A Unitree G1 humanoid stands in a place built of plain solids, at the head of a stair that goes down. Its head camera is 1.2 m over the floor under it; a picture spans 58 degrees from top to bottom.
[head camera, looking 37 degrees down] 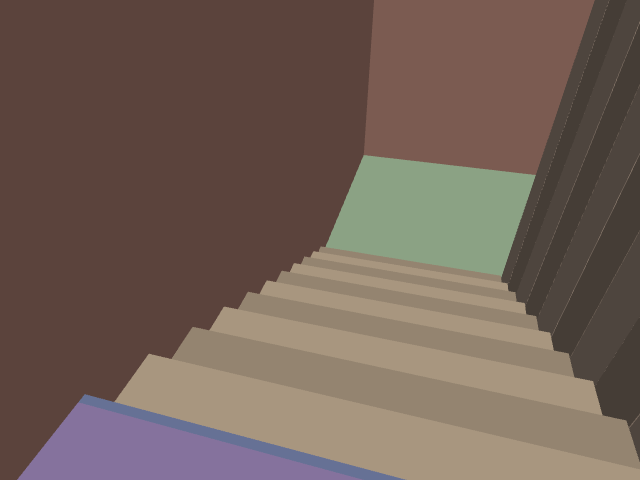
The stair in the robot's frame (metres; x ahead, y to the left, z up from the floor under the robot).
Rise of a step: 0.16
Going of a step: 0.29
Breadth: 1.80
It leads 15 degrees to the right of straight ahead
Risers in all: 11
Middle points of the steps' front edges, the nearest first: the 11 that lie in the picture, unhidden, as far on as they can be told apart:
0.56 -0.13 0.00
0.84 -0.21 -0.16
1.12 -0.28 -0.32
1.40 -0.36 -0.48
1.68 -0.43 -0.64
1.96 -0.51 -0.80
2.24 -0.58 -0.96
2.53 -0.66 -1.11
2.80 -0.73 -1.27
3.09 -0.80 -1.43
3.37 -0.88 -1.59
